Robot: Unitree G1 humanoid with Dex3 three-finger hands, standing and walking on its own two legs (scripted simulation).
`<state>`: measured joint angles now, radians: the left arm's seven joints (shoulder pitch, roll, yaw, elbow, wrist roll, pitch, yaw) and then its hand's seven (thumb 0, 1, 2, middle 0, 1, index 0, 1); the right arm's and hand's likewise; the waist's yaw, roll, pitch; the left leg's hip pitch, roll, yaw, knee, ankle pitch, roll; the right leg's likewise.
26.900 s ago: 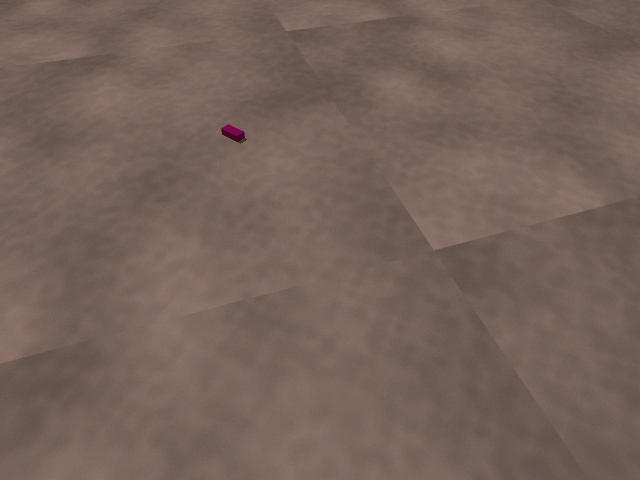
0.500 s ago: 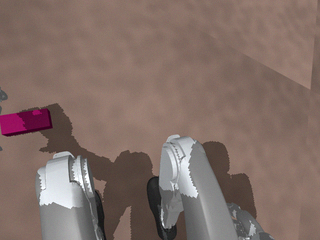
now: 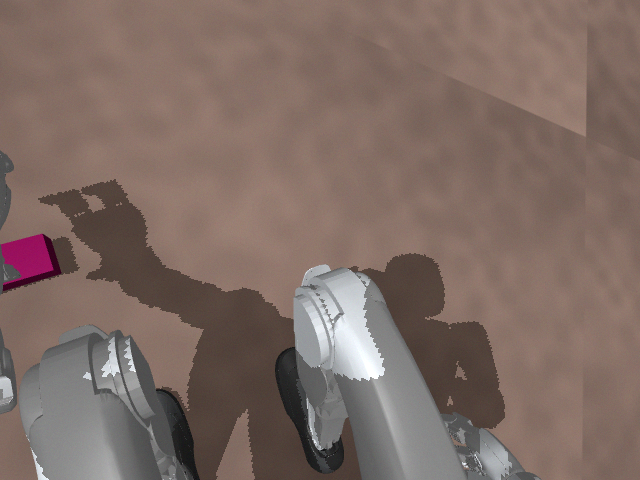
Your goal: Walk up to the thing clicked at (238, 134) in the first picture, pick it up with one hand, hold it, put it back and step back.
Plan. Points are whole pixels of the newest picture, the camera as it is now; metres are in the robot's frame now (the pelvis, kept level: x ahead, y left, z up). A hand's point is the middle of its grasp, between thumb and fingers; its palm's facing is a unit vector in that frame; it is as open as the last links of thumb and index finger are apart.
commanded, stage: approach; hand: left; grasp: from above
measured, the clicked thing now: (3, 267) +0.43 +0.32 -0.30
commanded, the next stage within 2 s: rest palm in 0.18 s
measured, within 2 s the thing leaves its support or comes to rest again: neither
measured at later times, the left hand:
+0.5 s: hand out of the picture +0.41 +0.32 -0.21, palm faces -0.46 -0.14 -0.88, open 14.4 cm
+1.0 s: hand out of the picture +0.42 +0.32 -0.26, palm faces -0.46 -0.16 -0.87, open 14.3 cm
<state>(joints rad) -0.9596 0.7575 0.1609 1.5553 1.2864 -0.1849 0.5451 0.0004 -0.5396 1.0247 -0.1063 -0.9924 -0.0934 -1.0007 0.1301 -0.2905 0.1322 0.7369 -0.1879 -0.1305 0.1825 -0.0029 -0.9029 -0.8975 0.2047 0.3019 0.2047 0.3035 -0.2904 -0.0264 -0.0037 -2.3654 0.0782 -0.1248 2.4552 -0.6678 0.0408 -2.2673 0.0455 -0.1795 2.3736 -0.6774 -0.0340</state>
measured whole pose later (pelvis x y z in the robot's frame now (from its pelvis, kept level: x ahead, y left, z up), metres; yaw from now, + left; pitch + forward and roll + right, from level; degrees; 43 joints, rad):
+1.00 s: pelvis +0.01 +0.01 -0.02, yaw -4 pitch +27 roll -12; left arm -0.89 0.94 0.20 1.66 1.27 -0.28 0.62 0.00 -0.53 0.99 -0.08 -0.97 -0.07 -0.97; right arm 0.11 -0.28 0.25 0.75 -0.28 -0.23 0.27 0.00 -0.89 -0.90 0.20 0.30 0.20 0.30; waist -0.33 -0.12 0.13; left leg -2.37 0.07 -0.20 2.57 -0.71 0.04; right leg -2.23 0.06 -0.24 2.43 -0.70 -0.02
